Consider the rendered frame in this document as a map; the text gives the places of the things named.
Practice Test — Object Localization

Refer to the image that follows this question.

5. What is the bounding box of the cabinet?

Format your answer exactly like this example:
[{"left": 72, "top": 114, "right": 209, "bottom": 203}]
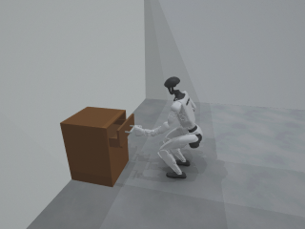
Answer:
[{"left": 60, "top": 107, "right": 129, "bottom": 187}]

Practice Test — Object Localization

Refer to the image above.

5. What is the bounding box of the right robot upper arm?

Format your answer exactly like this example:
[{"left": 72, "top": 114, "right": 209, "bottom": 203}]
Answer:
[{"left": 182, "top": 91, "right": 196, "bottom": 111}]

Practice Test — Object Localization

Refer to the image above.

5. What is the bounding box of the left robot upper arm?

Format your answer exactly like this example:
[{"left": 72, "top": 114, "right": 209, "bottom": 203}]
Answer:
[{"left": 163, "top": 101, "right": 182, "bottom": 131}]

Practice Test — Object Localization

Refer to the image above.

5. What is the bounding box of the robot right shin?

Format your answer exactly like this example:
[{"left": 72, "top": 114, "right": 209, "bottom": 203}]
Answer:
[{"left": 163, "top": 141, "right": 186, "bottom": 162}]

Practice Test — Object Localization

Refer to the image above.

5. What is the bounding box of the robot left hand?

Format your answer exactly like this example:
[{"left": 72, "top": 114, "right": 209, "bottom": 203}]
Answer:
[{"left": 134, "top": 125, "right": 144, "bottom": 136}]

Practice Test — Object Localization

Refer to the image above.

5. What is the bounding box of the right robot thigh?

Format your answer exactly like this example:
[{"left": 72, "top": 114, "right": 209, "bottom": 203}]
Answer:
[{"left": 164, "top": 123, "right": 196, "bottom": 143}]

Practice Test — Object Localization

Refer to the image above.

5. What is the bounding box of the drawer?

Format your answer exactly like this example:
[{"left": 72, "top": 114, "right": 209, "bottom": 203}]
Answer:
[{"left": 108, "top": 114, "right": 134, "bottom": 148}]

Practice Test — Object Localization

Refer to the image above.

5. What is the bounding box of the robot left forearm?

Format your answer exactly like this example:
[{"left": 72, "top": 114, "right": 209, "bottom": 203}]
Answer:
[{"left": 143, "top": 124, "right": 170, "bottom": 137}]

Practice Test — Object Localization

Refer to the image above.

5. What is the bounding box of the handle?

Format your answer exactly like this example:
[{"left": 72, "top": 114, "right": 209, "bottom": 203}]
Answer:
[
  {"left": 120, "top": 138, "right": 128, "bottom": 148},
  {"left": 125, "top": 125, "right": 135, "bottom": 134}
]

